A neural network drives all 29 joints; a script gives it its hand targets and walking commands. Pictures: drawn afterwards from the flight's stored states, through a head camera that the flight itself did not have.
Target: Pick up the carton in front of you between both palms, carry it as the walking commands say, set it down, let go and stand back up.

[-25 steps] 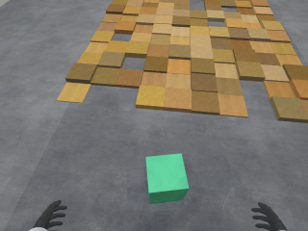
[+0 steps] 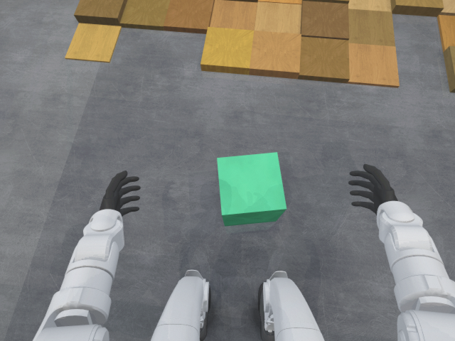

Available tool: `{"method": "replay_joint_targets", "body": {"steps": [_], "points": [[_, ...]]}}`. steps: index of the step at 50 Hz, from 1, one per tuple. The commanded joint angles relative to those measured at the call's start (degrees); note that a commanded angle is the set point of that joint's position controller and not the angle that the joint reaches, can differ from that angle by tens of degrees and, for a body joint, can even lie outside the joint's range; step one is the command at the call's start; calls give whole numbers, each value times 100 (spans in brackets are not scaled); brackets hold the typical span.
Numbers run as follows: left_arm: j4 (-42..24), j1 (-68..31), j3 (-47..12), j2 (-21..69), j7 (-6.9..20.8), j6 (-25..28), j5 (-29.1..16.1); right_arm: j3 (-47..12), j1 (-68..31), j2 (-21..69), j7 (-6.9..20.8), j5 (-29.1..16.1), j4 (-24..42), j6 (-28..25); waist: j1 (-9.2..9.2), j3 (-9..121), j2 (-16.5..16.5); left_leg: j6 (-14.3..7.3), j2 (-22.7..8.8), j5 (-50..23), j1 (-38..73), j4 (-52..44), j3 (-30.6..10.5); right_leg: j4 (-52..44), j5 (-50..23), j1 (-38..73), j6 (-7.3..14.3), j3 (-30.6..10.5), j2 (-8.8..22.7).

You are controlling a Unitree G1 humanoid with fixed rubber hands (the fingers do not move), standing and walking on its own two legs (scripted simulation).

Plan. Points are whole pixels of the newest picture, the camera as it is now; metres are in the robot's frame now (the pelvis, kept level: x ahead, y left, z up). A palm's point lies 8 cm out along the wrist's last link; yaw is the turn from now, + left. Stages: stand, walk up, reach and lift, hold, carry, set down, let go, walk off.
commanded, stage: reach and lift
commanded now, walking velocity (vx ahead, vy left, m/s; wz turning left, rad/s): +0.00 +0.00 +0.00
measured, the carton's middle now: (248, 192) +0.50 -0.04 -0.58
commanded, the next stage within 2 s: none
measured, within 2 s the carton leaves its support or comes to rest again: neither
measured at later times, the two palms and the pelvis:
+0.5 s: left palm (171, 147) +0.48 +0.16 -0.15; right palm (340, 131) +0.52 -0.23 -0.15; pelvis -0.04 -0.01 -0.05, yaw +0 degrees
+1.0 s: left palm (186, 180) +0.47 +0.16 -0.37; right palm (312, 173) +0.50 -0.22 -0.37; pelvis -0.05 +0.00 -0.21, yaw +3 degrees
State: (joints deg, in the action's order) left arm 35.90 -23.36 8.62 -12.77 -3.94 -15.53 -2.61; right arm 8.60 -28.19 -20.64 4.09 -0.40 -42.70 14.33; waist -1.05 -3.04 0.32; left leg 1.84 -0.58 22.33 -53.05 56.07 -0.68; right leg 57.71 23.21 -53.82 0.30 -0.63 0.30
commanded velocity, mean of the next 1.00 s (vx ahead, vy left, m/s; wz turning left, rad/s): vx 0.00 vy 0.00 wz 0.00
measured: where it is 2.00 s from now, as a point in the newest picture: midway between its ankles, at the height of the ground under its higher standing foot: (233, 323)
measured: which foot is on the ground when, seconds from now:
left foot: down 0.00-1.00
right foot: down 0.00-1.00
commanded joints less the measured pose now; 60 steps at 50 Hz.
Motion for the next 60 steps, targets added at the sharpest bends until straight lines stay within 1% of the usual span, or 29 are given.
{"method": "replay_joint_targets", "body": {"steps": [1, 2, 4, 10, 14, 18, 21, 24, 27, 29, 31, 32, 34, 36, 38, 40, 42, 46, 48, 51, 54, 55, 56, 60], "points": [[-388, -1522, 275, -593, -160, 64, -97, 255, -1786, -965, -5, -65, 219, -78, 6, 3391, -327, 182, 295, -1926, 520, -305, 193, -352, -2522, 1533, -187, -55, -214], [-310, -1865, 336, -568, -197, 55, -111, 252, -2208, -1000, 8, -91, 105, -72, -34, 3443, -339, 176, 297, -1617, 321, -304, 226, -383, -2229, 1477, -189, -72, -204], [-224, -2597, 417, -545, -274, 19, -137, 255, -2973, -1051, 44, -119, -114, -63, -56, 3684, -339, 189, 300, -1306, 197, -265, 288, -402, -1774, 1209, -195, -13, -214], [195, -4248, 747, -463, -469, -81, -29, 332, -4838, -1293, 93, -59, -906, -9, -134, 4673, -423, 220, 330, -607, -137, -177, 504, -423, -888, 834, -199, 49, -241], [439, -5096, 1031, -307, -515, -9, 147, 463, -5813, -1346, 135, 114, -1316, -101, -174, 5012, -495, 233, 374, -547, -487, -82, 570, -372, -788, 533, -189, 63, -266], [477, -5772, 1358, -187, -502, 103, 392, 626, -6601, -1315, 186, 326, -1521, -216, -223, 5333, -535, 247, 426, -714, -767, 43, 630, -240, -1008, 340, -186, 61, -314], [375, -5928, 1587, -87, -485, 173, 593, 777, -6850, -1280, 209, 534, -1498, -279, -229, 5844, -591, 256, 489, -1058, -725, 113, 664, -114, -1529, 570, -195, 65, -352], [152, -5771, 1727, 34, -448, 279, 747, 918, -6802, -1152, 200, 723, -1262, -355, -211, 6418, -723, 235, 562, -1741, -762, 162, 673, 73, -2628, 1150, -197, 37, -381], [53, -5448, 1839, 231, -366, 471, 867, 1055, -6574, -819, 176, 837, -1087, -487, -202, 6453, -839, 219, 609, -2274, -1422, 238, 652, 367, -3874, 1532, -186, -83, -351], [79, -5214, 1922, 380, -312, 633, 954, 1186, -6343, -571, 151, 921, -1048, -593, -161, 6269, -900, 224, 620, -2485, -2026, 339, 609, 578, -4606, 1537, -179, -208, -292], [151, -5005, 1983, 505, -274, 787, 1033, 1320, -6083, -388, 123, 1009, -1066, -701, -101, 6080, -880, 246, 619, -2606, -2567, 498, 560, 808, -5072, 1295, -179, -304, -237], [195, -4927, 2006, 545, -264, 853, 1074, 1373, -5960, -328, 108, 1055, -1087, -750, -71, 6011, -850, 258, 615, -2639, -2765, 618, 535, 938, -5129, 1040, -184, -321, -225], [283, -4849, 2032, 591, -265, 961, 1140, 1466, -5767, -272, 75, 1120, -1131, -838, -29, 5919, -698, 286, 605, -2648, -2976, 960, 507, 1220, -4817, 231, -194, -284, -243], [387, -4854, 2026, 595, -290, 1038, 1149, 1486, -5653, -290, 33, 1097, -1193, -912, -10, 5783, -514, 321, 592, -2553, -3025, 1400, 502, 1501, -4131, -801, -201, -207, -290], [448, -4932, 1950, 574, -330, 1080, 1065, 1419, -5633, -385, -23, 983, -1243, -969, 37, 5733, -359, 351, 590, -2541, -3017, 1851, 472, 1794, -3606, -1640, -210, -150, -333], [474, -5038, 1780, 531, -384, 1087, 895, 1277, -5693, -539, -82, 801, -1286, -1013, 96, 5925, -261, 385, 595, -2667, -2990, 2327, 440, 2191, -3456, -2148, -217, -126, -362], [490, -5176, 1531, 412, -451, 1078, 626, 1052, -5852, -799, -148, 546, -1287, -1045, 147, 6263, -244, 401, 596, -2667, -2940, 2795, 442, 2637, -3311, -2361, -236, -68, -359], [426, -5619, 1018, 142, -618, 1003, 94, 528, -6371, -1273, -244, -21, -1218, -1040, 129, 6979, -294, 385, 584, -2653, -2643, 3665, 467, 3465, -2973, -2707, -286, 128, -340], [405, -5933, 807, -15, -701, 931, -138, 243, -6695, -1464, -268, -307, -1206, -1003, 93, 7195, -347, 356, 577, -2419, -2570, 4032, 497, 3795, -2607, -2887, -298, 199, -305], [355, -6417, 608, -258, -811, 791, -451, -104, -7253, -1713, -299, -632, -1145, -905, 38, 7404, -540, 323, 550, -1856, -2685, 4414, 561, 4205, -2039, -2868, -299, 269, -245], [597, -6859, 550, -423, -854, 649, -624, -342, -7716, -1791, -305, -795, -1362, -761, -12, 7000, -728, 308, 491, -1029, -3217, 4671, 686, 4482, -1304, -2948, -274, 268, -169], [745, -6995, 516, -440, -849, 614, -662, -350, -7860, -1837, -307, -787, -1534, -728, -14, 6698, -749, 316, 470, -455, -3667, 4673, 740, 4537, -933, -2890, -254, 242, -121], [987, -7133, 517, -477, -824, 597, -650, -413, -7851, -1746, -287, -785, -1735, -694, 13, 6334, -757, 293, 440, -338, -3703, 4754, 724, 4568, -708, -3168, -254, 245, -101], [1446, -7388, 720, -552, -734, 678, -513, -442, -8077, -1779, -260, -683, -2141, -711, -29, 5665, -654, 272, 421, -268, -3971, 5222, 728, 4934, -463, -3604, -217, 144, -63]]}}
